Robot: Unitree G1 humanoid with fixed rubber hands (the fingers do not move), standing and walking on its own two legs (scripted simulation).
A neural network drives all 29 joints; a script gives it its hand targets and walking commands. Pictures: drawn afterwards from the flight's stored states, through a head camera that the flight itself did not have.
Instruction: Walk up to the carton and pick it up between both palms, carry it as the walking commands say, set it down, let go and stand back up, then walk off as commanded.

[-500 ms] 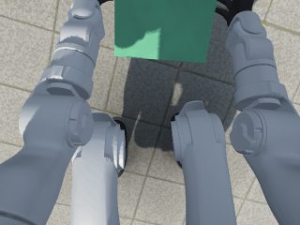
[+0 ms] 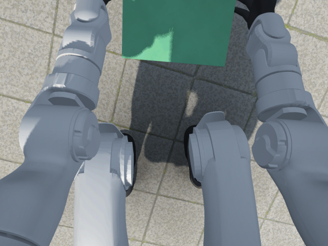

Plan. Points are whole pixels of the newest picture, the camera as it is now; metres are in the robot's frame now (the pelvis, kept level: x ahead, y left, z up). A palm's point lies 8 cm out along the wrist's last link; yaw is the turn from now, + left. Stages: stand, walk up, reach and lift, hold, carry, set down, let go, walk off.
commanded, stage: set down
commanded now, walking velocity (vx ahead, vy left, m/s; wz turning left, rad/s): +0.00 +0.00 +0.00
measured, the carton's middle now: (175, 11) +0.53 -0.07 -0.26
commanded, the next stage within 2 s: let go in 2.00 s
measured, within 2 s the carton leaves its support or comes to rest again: neither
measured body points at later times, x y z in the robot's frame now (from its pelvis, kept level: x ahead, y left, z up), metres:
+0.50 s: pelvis -0.02 +0.00 +0.01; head +0.36 -0.02 +0.24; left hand +0.54 +0.12 -0.20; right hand +0.49 -0.25 -0.19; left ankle +0.09 +0.11 -0.32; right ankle +0.10 -0.12 -0.32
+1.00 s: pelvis -0.03 +0.00 +0.05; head +0.35 -0.03 +0.28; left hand +0.56 +0.12 -0.11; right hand +0.50 -0.27 -0.12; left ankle +0.09 +0.11 -0.32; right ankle +0.10 -0.12 -0.32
